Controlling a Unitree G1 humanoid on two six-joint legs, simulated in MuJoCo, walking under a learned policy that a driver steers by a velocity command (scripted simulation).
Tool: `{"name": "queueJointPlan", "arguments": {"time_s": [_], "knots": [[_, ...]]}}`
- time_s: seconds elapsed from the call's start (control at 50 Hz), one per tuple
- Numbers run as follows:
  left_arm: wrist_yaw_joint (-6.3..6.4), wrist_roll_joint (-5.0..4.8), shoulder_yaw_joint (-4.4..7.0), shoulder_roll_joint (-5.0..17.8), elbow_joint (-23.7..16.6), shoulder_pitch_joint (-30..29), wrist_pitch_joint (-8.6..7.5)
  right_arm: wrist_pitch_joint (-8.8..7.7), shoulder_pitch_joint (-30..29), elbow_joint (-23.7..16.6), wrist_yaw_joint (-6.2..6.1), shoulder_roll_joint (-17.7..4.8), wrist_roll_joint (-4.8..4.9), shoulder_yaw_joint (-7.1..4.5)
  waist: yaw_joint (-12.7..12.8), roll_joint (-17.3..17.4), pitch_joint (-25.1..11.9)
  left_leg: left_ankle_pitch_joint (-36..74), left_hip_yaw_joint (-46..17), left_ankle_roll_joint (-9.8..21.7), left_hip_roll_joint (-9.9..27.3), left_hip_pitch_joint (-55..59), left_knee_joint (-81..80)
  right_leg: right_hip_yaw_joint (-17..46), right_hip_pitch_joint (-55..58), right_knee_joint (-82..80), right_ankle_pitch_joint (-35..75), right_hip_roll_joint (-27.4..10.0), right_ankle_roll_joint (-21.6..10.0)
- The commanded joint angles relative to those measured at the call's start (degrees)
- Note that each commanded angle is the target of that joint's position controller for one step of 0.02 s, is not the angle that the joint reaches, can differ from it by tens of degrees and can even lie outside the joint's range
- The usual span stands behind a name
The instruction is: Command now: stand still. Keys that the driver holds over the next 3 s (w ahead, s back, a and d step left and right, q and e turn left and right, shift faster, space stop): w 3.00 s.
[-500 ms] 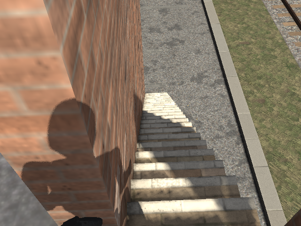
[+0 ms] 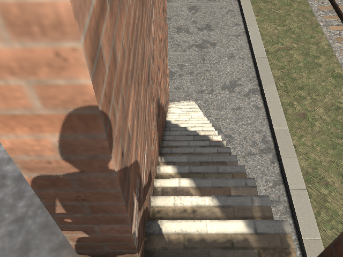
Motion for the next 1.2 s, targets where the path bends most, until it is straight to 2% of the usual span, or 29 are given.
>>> {"name": "queueJointPlan", "arguments": {"time_s": [0.02,0.42,0.44,0.88,0.9,1.2], "knots": [[0.21,-0.06,1.50,6.1,-4.8,-2.8,-1.05,-0.92,-0.8,-4.7,-0.11,-5.8,-0.01,-1.72,-0.4,-0.3,-5.0,2.3,-2.3,2.0,2.4,-0.6,-5.5,6.9,3.8,-7.9,4.6,-4.8,-0.6],[0.47,0.08,1.23,6.5,-5.3,-2.2,-0.94,-1.02,-1.1,-5.1,-0.30,-6.1,-0.14,-1.99,0.0,-0.3,-5.2,3.2,-1.7,2.1,2.3,-1.6,-4.8,6.0,5.5,-6.8,7.3,-4.1,-0.2],[0.52,0.36,1.14,6.2,-5.8,-3.2,-0.77,-1.01,-1.4,-5.1,-0.46,-6.0,-0.38,-1.89,-0.1,0.5,-5.4,3.5,-1.5,1.9,2.3,-1.6,-4.9,5.8,5.6,-6.5,7.6,-4.0,-0.1],[0.57,0.33,1.20,6.3,-6.1,-2.6,-0.57,-0.84,-1.4,-4.7,-0.56,-6.1,-0.35,-1.98,0.1,-0.3,-5.1,2.8,-1.1,1.9,2.0,-1.6,-4.8,5.6,5.7,-6.6,7.3,-3.7,0.3],[0.54,0.04,1.28,6.6,-5.6,-1.6,-0.72,-0.85,-1.1,-4.7,-0.41,-6.2,-0.12,-2.10,0.1,-1.2,-4.8,2.5,-1.2,2.0,2.0,-1.6,-4.8,5.8,5.6,-6.9,7.0,-3.8,0.2],[0.78,0.09,1.23,6.6,-5.1,-1.1,-0.56,-0.86,-0.7,-4.5,-0.41,-6.1,-0.21,-2.39,0.1,-0.3,-4.6,3.2,-0.9,2.3,1.7,-0.8,-5.4,5.2,5.8,-7.4,7.0,-3.5,0.4]]}}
